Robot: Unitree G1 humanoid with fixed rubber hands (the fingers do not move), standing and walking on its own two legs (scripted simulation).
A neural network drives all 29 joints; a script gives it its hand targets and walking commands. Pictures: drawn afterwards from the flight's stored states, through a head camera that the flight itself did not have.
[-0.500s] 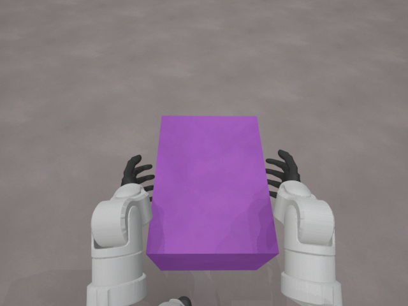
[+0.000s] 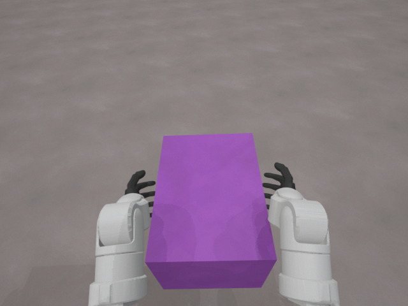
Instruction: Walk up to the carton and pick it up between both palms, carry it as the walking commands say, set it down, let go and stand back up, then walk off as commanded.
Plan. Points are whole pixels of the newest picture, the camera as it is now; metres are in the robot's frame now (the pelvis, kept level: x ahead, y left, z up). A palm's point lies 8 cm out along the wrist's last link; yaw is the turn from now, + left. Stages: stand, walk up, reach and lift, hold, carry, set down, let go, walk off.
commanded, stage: carry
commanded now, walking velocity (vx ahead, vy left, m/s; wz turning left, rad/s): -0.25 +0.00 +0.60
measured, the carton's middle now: (209, 207) +0.34 -0.01 +0.00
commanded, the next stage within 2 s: none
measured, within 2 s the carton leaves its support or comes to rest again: neither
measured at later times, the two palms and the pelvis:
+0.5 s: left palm out of the picture +0.05 +0.21 +0.08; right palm out of the picture +0.12 -0.06 +0.07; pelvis -0.20 +0.01 +0.00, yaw +14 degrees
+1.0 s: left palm out of the picture -0.25 +0.26 +0.04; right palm out of the picture -0.07 +0.05 +0.06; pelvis -0.39 -0.02 +0.00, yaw +35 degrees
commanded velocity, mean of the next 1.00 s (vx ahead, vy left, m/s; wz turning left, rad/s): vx -0.25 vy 0.00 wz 0.60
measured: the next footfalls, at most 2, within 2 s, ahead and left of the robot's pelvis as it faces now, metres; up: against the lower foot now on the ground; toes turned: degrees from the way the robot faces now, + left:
left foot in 0.02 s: +0.00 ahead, +0.14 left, +0.00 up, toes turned +6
right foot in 0.46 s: -0.18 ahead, -0.08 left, +0.00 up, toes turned +8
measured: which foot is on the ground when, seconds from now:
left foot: up 0.00-0.00, down 0.02-0.48, up 0.50-0.86, down 0.88-1.00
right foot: down 0.00-0.02, up 0.04-0.44, down 0.46-0.88, up 0.90-1.00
